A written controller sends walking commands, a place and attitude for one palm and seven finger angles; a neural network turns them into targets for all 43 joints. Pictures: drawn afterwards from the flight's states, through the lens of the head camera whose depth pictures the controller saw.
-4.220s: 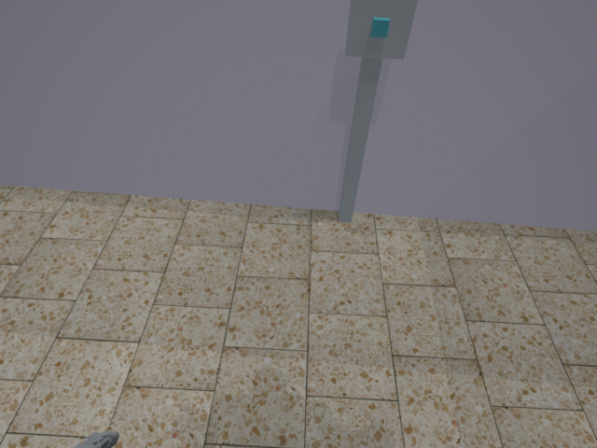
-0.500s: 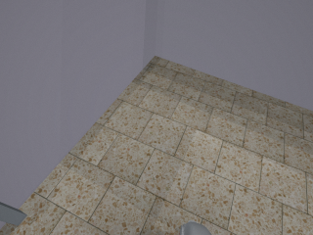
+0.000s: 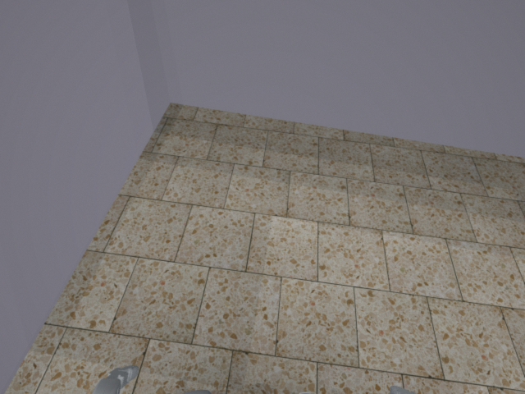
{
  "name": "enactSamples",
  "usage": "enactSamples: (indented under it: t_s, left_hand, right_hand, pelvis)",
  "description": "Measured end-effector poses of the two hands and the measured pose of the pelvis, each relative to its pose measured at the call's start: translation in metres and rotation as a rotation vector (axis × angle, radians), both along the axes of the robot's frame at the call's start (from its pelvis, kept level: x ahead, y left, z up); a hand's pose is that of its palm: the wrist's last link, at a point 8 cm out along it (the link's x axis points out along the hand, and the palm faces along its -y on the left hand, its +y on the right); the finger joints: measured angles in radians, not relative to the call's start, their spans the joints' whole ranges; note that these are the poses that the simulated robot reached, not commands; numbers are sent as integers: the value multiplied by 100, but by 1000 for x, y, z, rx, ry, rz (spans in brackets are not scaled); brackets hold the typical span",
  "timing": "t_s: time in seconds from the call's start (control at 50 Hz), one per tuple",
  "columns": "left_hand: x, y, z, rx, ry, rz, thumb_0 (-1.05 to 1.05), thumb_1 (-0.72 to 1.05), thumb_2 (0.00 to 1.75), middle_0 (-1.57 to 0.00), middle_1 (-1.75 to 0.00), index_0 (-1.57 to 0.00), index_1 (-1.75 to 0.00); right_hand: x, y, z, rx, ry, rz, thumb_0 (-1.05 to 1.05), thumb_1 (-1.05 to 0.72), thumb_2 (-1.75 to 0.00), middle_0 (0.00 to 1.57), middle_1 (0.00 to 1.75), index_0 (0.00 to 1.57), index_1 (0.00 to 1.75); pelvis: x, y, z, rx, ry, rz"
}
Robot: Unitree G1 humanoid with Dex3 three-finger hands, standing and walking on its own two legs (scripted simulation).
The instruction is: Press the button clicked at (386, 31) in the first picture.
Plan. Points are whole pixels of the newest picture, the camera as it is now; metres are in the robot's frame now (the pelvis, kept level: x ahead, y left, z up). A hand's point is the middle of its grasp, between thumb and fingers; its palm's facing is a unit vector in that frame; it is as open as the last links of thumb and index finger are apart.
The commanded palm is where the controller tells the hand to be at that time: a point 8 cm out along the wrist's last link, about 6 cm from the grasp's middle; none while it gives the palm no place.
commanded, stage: walk to a spot facing it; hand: left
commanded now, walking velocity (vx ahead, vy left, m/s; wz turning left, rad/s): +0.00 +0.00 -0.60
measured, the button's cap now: out of the picture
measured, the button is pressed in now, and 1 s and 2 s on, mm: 0 0 0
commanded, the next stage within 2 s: turn to face it in 1.50 s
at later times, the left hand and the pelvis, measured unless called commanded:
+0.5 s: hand (181, 386) +0.15 +0.14 -0.15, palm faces -0.32 -0.91 -0.25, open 7.4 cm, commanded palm none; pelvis -0.01 -0.02 +0.00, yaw -20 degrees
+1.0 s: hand (183, 378) +0.17 +0.14 -0.16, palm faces -0.52 -0.83 -0.20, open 7.3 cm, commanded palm none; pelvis -0.02 +0.01 +0.01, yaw -36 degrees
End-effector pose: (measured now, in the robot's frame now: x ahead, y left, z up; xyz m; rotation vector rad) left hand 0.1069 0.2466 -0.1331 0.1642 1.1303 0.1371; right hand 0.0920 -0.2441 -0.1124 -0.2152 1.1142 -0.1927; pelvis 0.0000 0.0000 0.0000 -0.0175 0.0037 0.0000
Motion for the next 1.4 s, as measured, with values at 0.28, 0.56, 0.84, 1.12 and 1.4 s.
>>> enactSamples:
  t_s: [0.28,0.56,0.84,1.12,1.4]
  left_hand:
    - [5,14,11,-7,128,-134,1,91,90,-20,-30,-20,-30]
    - [60,-77,23,68,-4,-385,1,91,90,-20,-30,-20,-30]
    - [66,-87,23,54,35,-505,1,91,90,-20,-30,-21,-30]
    - [92,-61,8,33,125,-639,1,91,90,-20,-30,-20,-30]
    - [128,-198,21,37,30,-952,1,91,90,-20,-30,-20,-30]
  right_hand:
    - [-74,23,15,16,67,-214,1,-90,-90,20,30,20,30]
    - [-189,-23,-31,93,220,-469,1,-90,-90,20,30,20,30]
    - [-165,-36,0,30,45,-537,1,-90,-90,20,30,20,30]
    - [-195,18,26,-31,29,-670,1,-90,-90,20,30,20,30]
    - [-328,75,-13,140,209,-999,1,-90,-90,20,30,20,30]
  pelvis:
    - [3,22,21,-20,2,-200]
    - [-18,-21,3,21,-5,-375]
    - [-24,-15,14,24,1,-533]
    - [-14,20,20,-16,6,-712]
    - [-26,-24,9,10,13,-910]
